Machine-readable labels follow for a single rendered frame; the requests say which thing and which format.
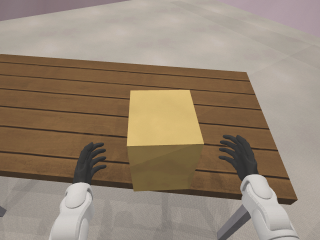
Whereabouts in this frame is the robot right forearm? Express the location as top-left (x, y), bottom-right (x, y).
top-left (240, 174), bottom-right (300, 240)

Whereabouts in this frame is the robot left forearm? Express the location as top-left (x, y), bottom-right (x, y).
top-left (48, 182), bottom-right (95, 240)

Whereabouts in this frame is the robot right hand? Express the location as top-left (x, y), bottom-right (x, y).
top-left (218, 135), bottom-right (259, 181)

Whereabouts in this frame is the carton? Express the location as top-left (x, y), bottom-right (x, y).
top-left (127, 90), bottom-right (204, 192)

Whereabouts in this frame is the table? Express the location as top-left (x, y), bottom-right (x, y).
top-left (0, 54), bottom-right (298, 240)

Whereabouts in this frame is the robot left hand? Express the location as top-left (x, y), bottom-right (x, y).
top-left (72, 142), bottom-right (107, 185)

